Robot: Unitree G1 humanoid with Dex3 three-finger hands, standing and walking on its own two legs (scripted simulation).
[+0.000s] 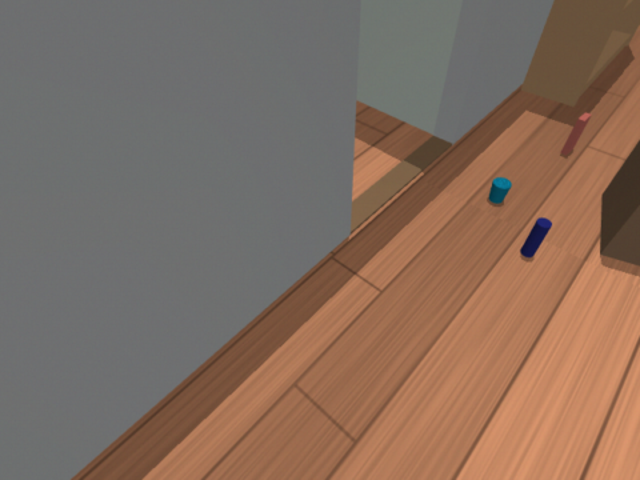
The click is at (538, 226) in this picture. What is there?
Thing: slim round
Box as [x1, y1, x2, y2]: [520, 218, 551, 257]
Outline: 549,220 545,218 537,219 520,250 523,255 528,257 533,255 551,225
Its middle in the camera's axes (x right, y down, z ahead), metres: +0.84 +0.01 +1.53
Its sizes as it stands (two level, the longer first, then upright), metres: 0.052 0.052 0.176
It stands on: the floor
